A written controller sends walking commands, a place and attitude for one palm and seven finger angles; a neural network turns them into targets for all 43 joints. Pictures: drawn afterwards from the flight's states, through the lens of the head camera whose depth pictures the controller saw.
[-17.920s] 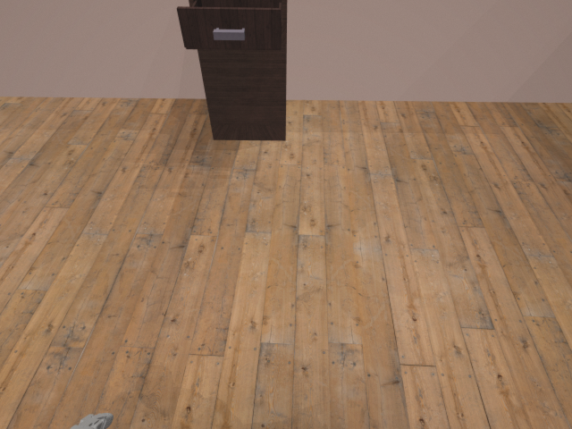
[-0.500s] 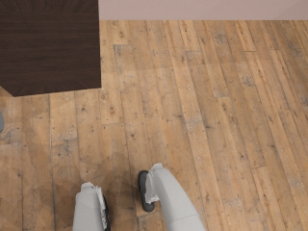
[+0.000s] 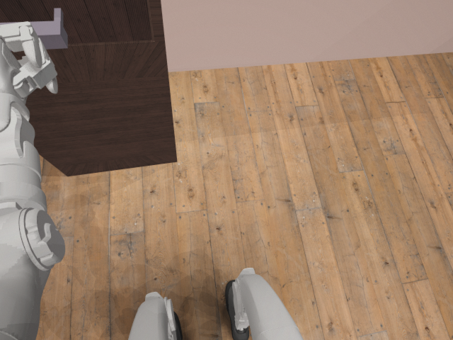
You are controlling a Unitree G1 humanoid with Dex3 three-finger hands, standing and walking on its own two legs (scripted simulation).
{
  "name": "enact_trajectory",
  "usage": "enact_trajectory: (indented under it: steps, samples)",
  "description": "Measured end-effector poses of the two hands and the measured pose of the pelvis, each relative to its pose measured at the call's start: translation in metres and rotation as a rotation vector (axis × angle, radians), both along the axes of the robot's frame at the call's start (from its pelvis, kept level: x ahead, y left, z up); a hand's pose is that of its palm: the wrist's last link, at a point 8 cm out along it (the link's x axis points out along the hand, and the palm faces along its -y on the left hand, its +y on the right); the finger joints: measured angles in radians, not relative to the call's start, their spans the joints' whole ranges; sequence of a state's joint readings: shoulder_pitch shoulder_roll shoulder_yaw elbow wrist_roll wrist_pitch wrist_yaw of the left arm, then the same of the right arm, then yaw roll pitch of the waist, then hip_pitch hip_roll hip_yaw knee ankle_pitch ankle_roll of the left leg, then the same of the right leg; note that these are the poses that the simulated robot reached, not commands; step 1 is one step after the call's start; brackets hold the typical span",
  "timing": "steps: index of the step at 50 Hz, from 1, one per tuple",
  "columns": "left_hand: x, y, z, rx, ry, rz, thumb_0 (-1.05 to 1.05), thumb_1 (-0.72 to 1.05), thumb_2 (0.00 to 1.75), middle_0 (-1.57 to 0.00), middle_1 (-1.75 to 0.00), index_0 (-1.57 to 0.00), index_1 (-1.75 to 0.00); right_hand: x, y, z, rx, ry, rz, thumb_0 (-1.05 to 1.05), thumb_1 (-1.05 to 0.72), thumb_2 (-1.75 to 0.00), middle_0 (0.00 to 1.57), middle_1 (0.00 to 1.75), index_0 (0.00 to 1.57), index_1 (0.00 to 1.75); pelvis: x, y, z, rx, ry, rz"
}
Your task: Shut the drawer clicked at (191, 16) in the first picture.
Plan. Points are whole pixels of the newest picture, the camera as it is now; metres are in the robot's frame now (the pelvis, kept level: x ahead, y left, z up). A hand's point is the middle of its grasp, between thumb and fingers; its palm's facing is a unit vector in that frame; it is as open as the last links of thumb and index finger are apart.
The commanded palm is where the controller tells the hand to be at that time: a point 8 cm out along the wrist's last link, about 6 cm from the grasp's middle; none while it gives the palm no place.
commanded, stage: draw the hand back to the body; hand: left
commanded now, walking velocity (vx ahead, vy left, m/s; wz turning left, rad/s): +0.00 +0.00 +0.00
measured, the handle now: (24, 25) +0.64 +0.25 +0.05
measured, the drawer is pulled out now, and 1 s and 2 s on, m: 0.00 0.00 0.00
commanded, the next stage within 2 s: step back with the hand held close in 1.28 s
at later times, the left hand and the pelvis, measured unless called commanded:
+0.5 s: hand out of the picture +0.37 +0.22 +0.14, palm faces +0.14 -0.97 -0.19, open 3.3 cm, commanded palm +0.33 +0.27 +0.17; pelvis +0.03 +0.00 +0.07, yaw +3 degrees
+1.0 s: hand out of the picture +0.23 +0.24 +0.24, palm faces +0.41 -0.84 -0.36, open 3.2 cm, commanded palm +0.17 +0.27 +0.25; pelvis +0.03 -0.01 +0.10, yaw +4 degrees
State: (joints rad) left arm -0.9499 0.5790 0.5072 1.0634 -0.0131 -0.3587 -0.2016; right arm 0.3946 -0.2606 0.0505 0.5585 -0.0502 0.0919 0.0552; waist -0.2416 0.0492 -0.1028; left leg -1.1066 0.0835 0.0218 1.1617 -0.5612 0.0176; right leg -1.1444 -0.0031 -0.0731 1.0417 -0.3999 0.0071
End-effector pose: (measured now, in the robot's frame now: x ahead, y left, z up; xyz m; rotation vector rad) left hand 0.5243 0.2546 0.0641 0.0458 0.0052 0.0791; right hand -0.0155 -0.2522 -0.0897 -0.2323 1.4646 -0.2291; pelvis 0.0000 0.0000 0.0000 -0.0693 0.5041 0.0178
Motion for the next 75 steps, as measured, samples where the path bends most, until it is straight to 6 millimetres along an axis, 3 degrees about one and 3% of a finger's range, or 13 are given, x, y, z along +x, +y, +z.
enact_trajectory:
  steps: [9,20,32,42,59,68,75]
  samples:
    - [-0.072,0.012,0.03,-0.002,0.032,-0.004,0.02,0.89,0.9,-1.4,-1.6,-1.39,-1.6,0.07,0.0,0.026,0.047,-0.157,0.037,0.0,-0.91,-0.9,0.2,0.3,0.2,0.3,0.027,-0.003,0.039,0.019,-0.108,0.007]
    - [-0.147,0.012,0.074,0.002,-0.015,-0.026,0.02,0.9,0.9,-1.4,-1.6,-1.4,-1.6,0.171,-0.001,0.057,0.042,-0.487,0.142,0.0,-0.91,-0.9,0.2,0.3,0.2,0.3,0.036,-0.003,0.059,0.036,-0.26,0.037]
    - [-0.23,0.019,0.121,0.229,0.046,0.221,0.02,0.9,0.9,-1.4,-1.6,-1.4,-1.6,0.226,0.03,0.091,0.091,-0.679,0.217,0.0,-0.91,-0.9,0.2,0.3,0.2,0.3,0.034,-0.005,0.084,0.069,-0.438,0.044]
    - [-0.287,0.019,0.161,0.288,-0.026,0.293,0.02,0.89,0.9,-1.4,-1.6,-1.4,-1.6,0.241,0.045,0.105,0.133,-0.757,0.275,0.01,-0.9,-0.9,0.2,0.3,0.2,0.3,0.035,-0.008,0.095,0.075,-0.529,0.045]
    - [-0.382,0.019,0.215,0.461,-0.139,0.383,0.01,0.89,0.9,-1.41,-1.6,-1.4,-1.6,0.229,0.033,0.107,0.116,-0.808,0.287,0.01,-0.9,-0.9,0.2,0.3,0.2,0.3,0.028,-0.014,0.096,0.072,-0.581,0.048]
    - [-0.386,0.017,0.206,0.427,-0.133,0.398,0.01,0.89,0.9,-1.41,-1.6,-1.4,-1.6,0.218,0.032,0.106,0.11,-0.817,0.288,0.01,-0.9,-0.9,0.2,0.3,0.2,0.3,0.018,-0.015,0.096,0.076,-0.595,0.049]
    - [-0.383,0.021,0.211,0.461,-0.165,0.372,0.01,0.89,0.9,-1.41,-1.6,-1.4,-1.6,0.207,0.029,0.108,0.1,-0.796,0.26,0.01,-0.9,-0.9,0.2,0.3,0.2,0.3,0.012,-0.014,0.096,0.065,-0.563,0.044]
